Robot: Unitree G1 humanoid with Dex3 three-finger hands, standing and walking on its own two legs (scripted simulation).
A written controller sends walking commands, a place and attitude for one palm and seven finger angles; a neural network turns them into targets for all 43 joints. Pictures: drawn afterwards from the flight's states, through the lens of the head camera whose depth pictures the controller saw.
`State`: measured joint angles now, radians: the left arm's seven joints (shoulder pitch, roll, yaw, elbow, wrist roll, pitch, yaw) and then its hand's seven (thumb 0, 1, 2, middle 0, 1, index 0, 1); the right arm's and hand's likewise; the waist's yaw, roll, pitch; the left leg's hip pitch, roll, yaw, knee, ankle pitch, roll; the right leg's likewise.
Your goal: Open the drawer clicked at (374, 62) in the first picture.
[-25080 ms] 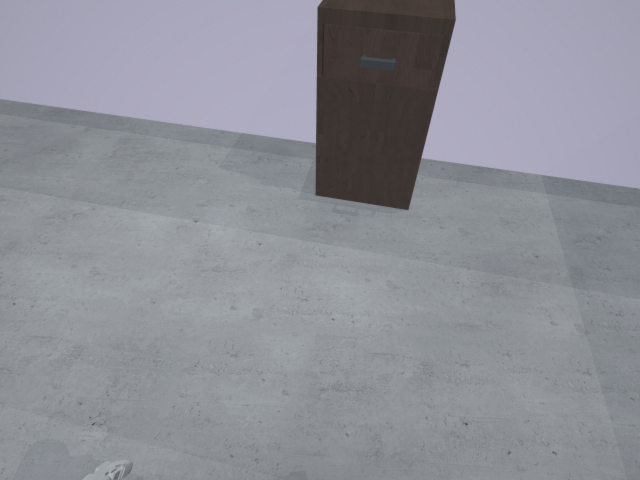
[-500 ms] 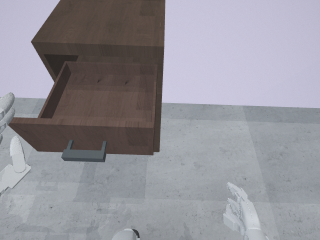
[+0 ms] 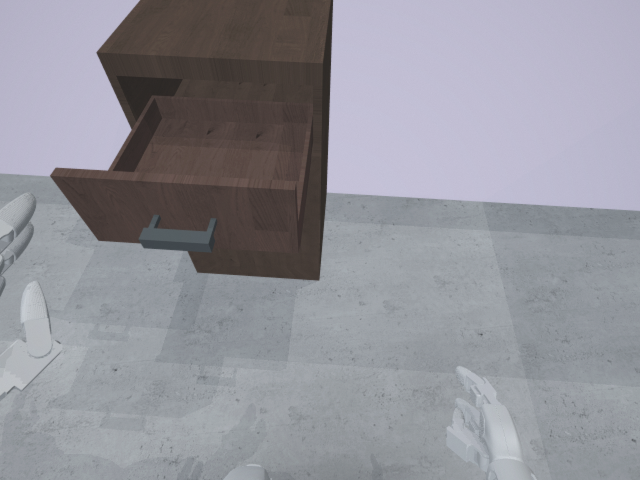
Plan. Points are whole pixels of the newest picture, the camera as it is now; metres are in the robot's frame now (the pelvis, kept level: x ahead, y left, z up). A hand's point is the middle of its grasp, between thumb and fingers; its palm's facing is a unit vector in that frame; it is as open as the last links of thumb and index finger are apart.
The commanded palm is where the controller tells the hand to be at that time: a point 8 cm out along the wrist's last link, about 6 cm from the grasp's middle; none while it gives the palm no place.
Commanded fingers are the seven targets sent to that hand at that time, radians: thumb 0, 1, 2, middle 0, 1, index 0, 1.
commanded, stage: stop stepping back and stand still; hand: left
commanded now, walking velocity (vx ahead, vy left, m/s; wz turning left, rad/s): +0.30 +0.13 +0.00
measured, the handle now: (181, 230) +0.50 +0.28 -0.07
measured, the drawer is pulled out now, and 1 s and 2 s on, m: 0.30 0.30 0.30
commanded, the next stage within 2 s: let the arm hang, fingers relaxed in 0.68 s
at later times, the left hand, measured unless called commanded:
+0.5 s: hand (6, 470) +0.11 +0.21 +0.19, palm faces +0.41 -0.74 -0.53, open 7.4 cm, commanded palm +0.05 +0.26 +0.19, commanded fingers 0.00 0.90 0.90 -0.20 -0.30 -0.20 -0.30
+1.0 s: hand out of the picture +0.06 +0.19 -0.11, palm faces +0.12 -0.95 -0.29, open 7.4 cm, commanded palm none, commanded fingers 0.00 0.90 0.90 -0.20 -0.30 -0.20 -0.30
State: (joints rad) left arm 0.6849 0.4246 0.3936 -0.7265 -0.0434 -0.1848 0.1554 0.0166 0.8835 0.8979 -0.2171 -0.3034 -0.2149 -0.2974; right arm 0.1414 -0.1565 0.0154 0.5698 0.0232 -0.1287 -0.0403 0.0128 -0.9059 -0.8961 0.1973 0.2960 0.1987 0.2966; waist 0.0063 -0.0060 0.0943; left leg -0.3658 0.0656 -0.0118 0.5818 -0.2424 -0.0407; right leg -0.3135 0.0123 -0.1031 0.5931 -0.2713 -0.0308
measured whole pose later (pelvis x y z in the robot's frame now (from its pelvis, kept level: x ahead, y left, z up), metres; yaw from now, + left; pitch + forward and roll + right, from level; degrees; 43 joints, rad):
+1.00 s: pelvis -0.05 -0.03 +0.00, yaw +6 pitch +0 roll +1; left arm 0.30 0.22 0.05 0.55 0.04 0.06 0.01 0.01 0.90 0.90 -0.20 -0.30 -0.20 -0.29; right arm 0.21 -0.21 0.00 0.81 -0.01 -0.01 0.00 0.01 -0.91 -0.90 0.20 0.30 0.20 0.30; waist -0.03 0.01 0.00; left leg -0.27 -0.01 0.01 0.59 -0.31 0.00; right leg -0.33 0.01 -0.08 0.61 -0.28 -0.07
